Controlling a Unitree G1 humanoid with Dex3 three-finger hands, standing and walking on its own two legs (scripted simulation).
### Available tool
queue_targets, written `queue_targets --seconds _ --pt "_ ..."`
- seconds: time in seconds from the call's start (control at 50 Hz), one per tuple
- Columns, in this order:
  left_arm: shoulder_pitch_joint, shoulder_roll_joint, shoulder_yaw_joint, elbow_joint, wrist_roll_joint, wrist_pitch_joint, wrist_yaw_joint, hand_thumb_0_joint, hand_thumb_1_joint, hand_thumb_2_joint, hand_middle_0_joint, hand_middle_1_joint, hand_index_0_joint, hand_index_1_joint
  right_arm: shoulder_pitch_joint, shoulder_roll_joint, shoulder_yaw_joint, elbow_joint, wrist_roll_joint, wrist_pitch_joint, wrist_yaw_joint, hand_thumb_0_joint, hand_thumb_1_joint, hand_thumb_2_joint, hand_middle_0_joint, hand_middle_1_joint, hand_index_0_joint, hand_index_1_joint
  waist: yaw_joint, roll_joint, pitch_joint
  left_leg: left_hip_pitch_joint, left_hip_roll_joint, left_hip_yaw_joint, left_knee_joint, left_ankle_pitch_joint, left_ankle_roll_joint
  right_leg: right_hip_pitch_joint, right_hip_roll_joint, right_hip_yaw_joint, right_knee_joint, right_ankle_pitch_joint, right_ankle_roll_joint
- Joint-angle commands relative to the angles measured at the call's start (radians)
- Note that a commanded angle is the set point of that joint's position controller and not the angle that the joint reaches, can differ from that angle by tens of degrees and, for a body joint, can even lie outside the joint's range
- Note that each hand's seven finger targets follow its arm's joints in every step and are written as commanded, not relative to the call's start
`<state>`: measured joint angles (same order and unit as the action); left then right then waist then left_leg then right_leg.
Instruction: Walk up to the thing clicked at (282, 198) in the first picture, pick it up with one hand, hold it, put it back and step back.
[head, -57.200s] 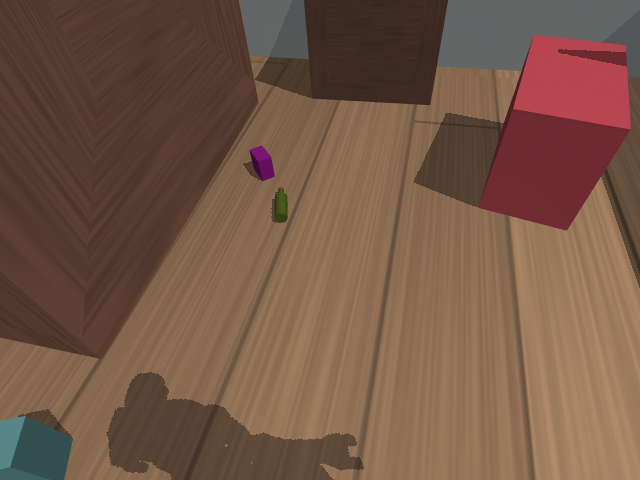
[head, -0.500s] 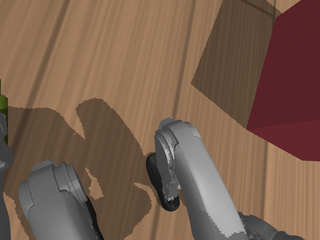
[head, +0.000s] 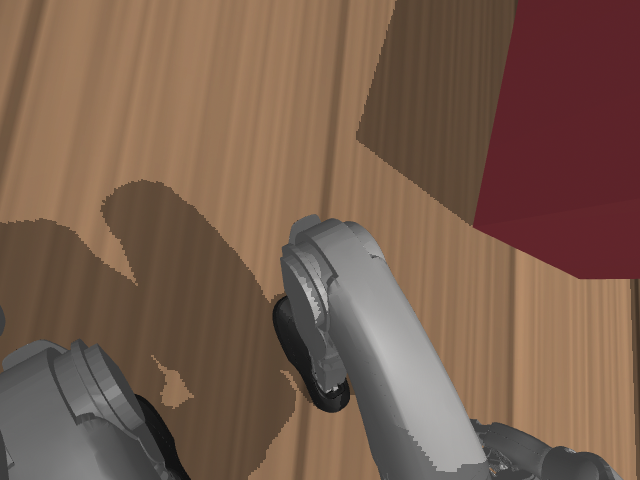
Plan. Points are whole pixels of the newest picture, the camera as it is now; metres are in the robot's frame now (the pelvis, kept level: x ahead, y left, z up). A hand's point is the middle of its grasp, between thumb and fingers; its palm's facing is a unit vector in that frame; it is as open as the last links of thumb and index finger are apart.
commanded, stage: close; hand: left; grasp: from above
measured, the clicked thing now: out of the picture +0.48 +0.30 -0.27
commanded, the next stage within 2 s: settle in 1.44 s
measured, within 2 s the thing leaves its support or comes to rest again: leaves its support in 1.90 s
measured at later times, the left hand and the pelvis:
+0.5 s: hand out of the picture +0.44 +0.28 -0.24, palm faces +0.03 -0.53 -0.85, open 9.4 cm; pelvis +0.01 +0.00 +0.00, yaw -1 degrees
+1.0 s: hand out of the picture +0.45 +0.27 -0.25, palm faces +0.05 -0.52 -0.85, open 8.9 cm; pelvis +0.01 +0.00 -0.01, yaw -1 degrees
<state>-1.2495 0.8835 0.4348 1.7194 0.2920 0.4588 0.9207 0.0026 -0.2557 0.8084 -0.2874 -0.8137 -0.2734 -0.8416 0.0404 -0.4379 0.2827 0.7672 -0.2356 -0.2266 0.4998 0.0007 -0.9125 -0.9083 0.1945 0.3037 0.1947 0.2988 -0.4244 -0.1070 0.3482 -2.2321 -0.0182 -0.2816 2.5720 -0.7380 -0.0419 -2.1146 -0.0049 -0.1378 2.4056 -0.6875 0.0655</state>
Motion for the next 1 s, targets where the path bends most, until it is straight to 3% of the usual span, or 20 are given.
queue_targets --seconds 0.0,0.04,0.08,0.14,0.16,0.2,0.26,0.32,0.38,0.42,0.48,0.66,0.86,0.98 --pt "-0.281 0.192 -0.036 -0.107 0.005 -0.004 0.026 0.0 -0.068 0.737 -0.437 -0.734 -0.42 -0.747 0.174 -0.344 -0.07 0.017 0.009 -0.003 -0.001 0.0 -0.892 -0.898 0.2 0.3 0.2 0.3 -0.095 0.437 -0.773 0.452 0.033 0.141 -0.242 0.18 0.068 0.391 0.0 -0.164 -0.198 0.313 -0.048" --pt "-0.273 0.173 -0.05 -0.075 0.008 0.003 0.016 0.0 0.092 0.799 -0.553 -0.749 -0.539 -0.767 0.205 -0.348 -0.058 0.007 0.012 0.001 0.003 0.0 -0.891 -0.897 0.2 0.3 0.2 0.3 -0.108 0.426 -0.775 0.426 0.033 0.137 -0.234 0.175 0.067 0.386 0.007 -0.159 -0.204 0.316 -0.052" --pt "-0.277 0.161 -0.057 -0.071 0.01 0.002 -0.002 0.0 0.183 0.791 -0.577 -0.742 -0.566 -0.756 0.186 -0.345 -0.05 -0.01 0.013 -0.004 0.003 0.0 -0.887 -0.894 0.2 0.3 0.2 0.3 -0.116 0.418 -0.757 0.415 0.029 0.138 -0.227 0.192 0.065 0.377 0.001 -0.161 -0.194 0.325 -0.046" --pt "-0.271 0.155 -0.069 -0.046 0.018 0.005 -0.012 0.0 0.159 0.677 -0.55 -0.67 -0.547 -0.675 0.205 -0.349 -0.047 -0.006 0.023 0.0 0.005 0.0 -0.883 -0.892 0.2 0.3 0.2 0.3 -0.12 0.407 -0.736 0.399 0.028 0.128 -0.234 0.193 0.063 0.366 0.003 -0.163 -0.192 0.329 -0.045" --pt "-0.275 0.181 -0.065 -0.056 0.022 0.005 -0.013 0.0 0.17 0.649 -0.559 -0.641 -0.557 -0.646 0.184 -0.36 -0.052 0.0 0.027 -0.003 0.003 0.0 -0.882 -0.892 0.201 0.3 0.2 0.3 -0.108 0.41 -0.735 0.392 0.028 0.133 -0.232 0.184 0.063 0.359 0.002 -0.166 -0.194 0.323 -0.046" --pt "-0.257 0.165 -0.073 -0.028 0.038 0.006 -0.008 0.0 0.137 0.608 -0.531 -0.619 -0.532 -0.622 0.216 -0.352 -0.048 -0.015 0.037 0.004 0.007 0.0 -0.878 -0.891 0.2 0.3 0.2 0.3 -0.106 0.415 -0.735 0.396 0.031 0.112 -0.24 0.188 0.063 0.357 0.008 -0.162 -0.186 0.324 -0.054" --pt "-0.264 0.16 -0.081 -0.022 0.052 0.004 -0.007 0.0 0.155 0.612 -0.556 -0.611 -0.554 -0.616 0.2 -0.352 -0.049 -0.02 0.041 0.009 0.006 0.0 -0.881 -0.892 0.2 0.3 0.2 0.3 -0.105 0.424 -0.733 0.397 0.032 0.11 -0.248 0.182 0.061 0.346 0.011 -0.164 -0.188 0.323 -0.058" --pt "-0.276 0.14 -0.089 -0.033 0.025 0.001 -0.011 0.0 0.163 0.615 -0.571 -0.604 -0.566 -0.611 0.179 -0.355 -0.048 -0.026 0.037 0.005 0.007 0.0 -0.883 -0.893 0.2 0.3 0.2 0.3 -0.111 0.407 -0.717 0.399 0.026 0.116 -0.236 0.179 0.061 0.339 0.01 -0.171 -0.188 0.313 -0.051" --pt "-0.266 0.165 -0.09 -0.035 0.045 -0.008 -0.006 0.0 0.176 0.547 -0.593 -0.536 -0.588 -0.545 0.181 -0.352 -0.052 -0.014 0.042 0.008 0.003 0.0 -0.884 -0.894 0.2 0.3 0.2 0.3 -0.105 0.43 -0.709 0.394 0.027 0.115 -0.243 0.158 0.066 0.332 0.012 -0.169 -0.198 0.3 -0.056" --pt "-0.257 0.147 -0.098 -0.027 0.048 -0.012 -0.001 0.0 0.186 0.546 -0.604 -0.528 -0.597 -0.539 0.201 -0.353 -0.051 -0.033 0.046 0.014 0.007 0.0 -0.883 -0.894 0.2 0.3 0.2 0.3 -0.106 0.443 -0.714 0.404 0.031 0.103 -0.25 0.167 0.061 0.325 0.016 -0.164 -0.195 0.301 -0.062" --pt "-0.28 0.156 -0.083 -0.055 0.018 -0.021 0.008 0.0 0.176 0.533 -0.589 -0.53 -0.585 -0.537 0.164 -0.363 -0.055 -0.038 0.035 0.016 0.005 0.0 -0.881 -0.893 0.2 0.3 0.2 0.3 -0.1 0.459 -0.703 0.445 0.03 0.099 -0.251 0.192 0.056 0.336 0.003 -0.183 -0.164 0.319 -0.059" --pt "-0.266 0.148 -0.084 -0.075 -0.007 -0.026 0.011 0.0 0.198 0.473 -0.616 -0.46 -0.609 -0.471 0.172 -0.355 -0.037 -0.058 0.027 0.034 0.006 0.0 -0.883 -0.894 0.2 0.3 0.2 0.3 -0.108 0.448 -0.722 0.438 0.026 0.117 -0.227 0.211 0.063 0.361 0.003 -0.174 -0.174 0.341 -0.057" --pt "-0.259 0.141 -0.09 -0.058 0.001 -0.029 0.01 0.0 0.283 0.457 -0.677 -0.429 -0.67 -0.44 0.182 -0.359 -0.037 -0.061 0.032 0.042 0.013 0.0 -0.878 -0.891 0.2 0.3 0.2 0.3 -0.121 0.441 -0.72 0.414 0.021 0.11 -0.222 0.198 0.066 0.35 0.001 -0.174 -0.172 0.333 -0.056" --pt "-0.243 0.172 -0.073 -0.046 0.007 -0.027 0.009 0.0 0.296 0.433 -0.701 -0.392 -0.69 -0.406 0.189 -0.349 -0.035 -0.055 0.039 0.042 0.013 0.0 -0.881 -0.893 0.2 0.3 0.2 0.3 -0.099 0.422 -0.752 0.383 0.025 0.122 -0.226 0.185 0.071 0.364 0.014 -0.163 -0.198 0.33 -0.058"
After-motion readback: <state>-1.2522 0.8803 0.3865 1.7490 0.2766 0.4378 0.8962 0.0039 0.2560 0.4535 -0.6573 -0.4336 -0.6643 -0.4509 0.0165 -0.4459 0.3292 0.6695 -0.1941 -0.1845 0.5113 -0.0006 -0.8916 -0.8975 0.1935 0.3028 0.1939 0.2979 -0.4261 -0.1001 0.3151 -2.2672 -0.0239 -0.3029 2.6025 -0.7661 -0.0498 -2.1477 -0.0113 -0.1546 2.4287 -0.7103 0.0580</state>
